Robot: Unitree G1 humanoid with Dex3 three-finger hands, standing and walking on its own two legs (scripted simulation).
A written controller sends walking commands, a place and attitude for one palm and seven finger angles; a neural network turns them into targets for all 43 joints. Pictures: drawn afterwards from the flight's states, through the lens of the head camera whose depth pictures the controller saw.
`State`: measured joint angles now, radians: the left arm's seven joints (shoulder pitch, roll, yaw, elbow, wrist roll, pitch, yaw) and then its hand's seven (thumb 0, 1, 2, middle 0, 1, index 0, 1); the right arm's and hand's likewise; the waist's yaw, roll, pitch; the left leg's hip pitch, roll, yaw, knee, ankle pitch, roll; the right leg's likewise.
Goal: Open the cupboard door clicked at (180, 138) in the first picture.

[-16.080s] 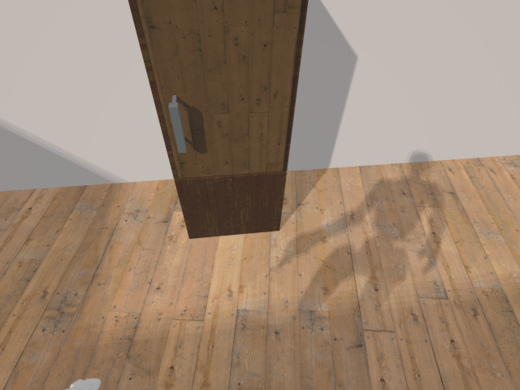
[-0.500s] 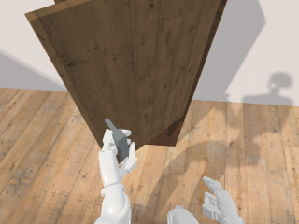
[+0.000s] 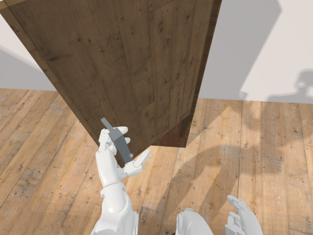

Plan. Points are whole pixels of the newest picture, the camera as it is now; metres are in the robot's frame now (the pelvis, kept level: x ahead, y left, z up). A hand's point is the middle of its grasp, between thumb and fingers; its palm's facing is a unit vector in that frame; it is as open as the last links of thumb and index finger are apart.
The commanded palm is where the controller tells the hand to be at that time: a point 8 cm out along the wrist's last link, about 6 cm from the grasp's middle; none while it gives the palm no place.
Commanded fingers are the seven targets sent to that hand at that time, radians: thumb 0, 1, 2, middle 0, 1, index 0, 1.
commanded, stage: open thumb and fingers to let go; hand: left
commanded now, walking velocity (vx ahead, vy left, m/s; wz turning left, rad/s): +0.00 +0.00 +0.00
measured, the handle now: (117, 142) +0.34 +0.11 +0.02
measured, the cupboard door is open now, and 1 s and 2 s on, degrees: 46 46 46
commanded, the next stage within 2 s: slide the hand sideways off the handle in 0.44 s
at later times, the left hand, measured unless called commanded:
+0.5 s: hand (131, 156) +0.31 +0.07 +0.02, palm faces +0.26 -0.97 -0.02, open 14.9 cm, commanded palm +0.27 +0.12 +0.02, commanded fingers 0.00 -0.50 0.30 -0.15 -0.30 -0.15 -0.30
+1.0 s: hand (123, 178) +0.25 +0.08 +0.02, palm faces -0.14 -0.99 +0.01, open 16.4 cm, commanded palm +0.23 +0.14 +0.02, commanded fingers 0.00 -0.50 0.30 -0.15 -0.30 -0.15 -0.30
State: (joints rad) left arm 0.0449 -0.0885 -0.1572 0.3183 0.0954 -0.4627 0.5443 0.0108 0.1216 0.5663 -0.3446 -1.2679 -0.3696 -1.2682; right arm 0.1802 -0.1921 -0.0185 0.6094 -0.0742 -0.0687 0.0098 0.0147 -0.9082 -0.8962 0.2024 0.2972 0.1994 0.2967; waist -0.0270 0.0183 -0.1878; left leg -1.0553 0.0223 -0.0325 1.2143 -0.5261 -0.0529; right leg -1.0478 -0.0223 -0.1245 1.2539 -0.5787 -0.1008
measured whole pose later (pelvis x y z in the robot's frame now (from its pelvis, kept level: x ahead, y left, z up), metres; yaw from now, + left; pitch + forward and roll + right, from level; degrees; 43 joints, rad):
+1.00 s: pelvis -0.01 +0.06 -0.01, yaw -2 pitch +20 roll -1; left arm 0.21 0.02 -0.28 0.10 0.06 -0.46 0.16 -0.01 -0.50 0.30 -0.14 -0.30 -0.14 -0.31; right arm 0.21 -0.21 0.00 0.44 -0.02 0.00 0.04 0.02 -0.91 -0.90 0.20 0.30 0.20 0.30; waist -0.01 0.02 -0.18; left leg -1.11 0.01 0.02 1.32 -0.57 0.02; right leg -1.09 -0.04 -0.07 1.31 -0.58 -0.02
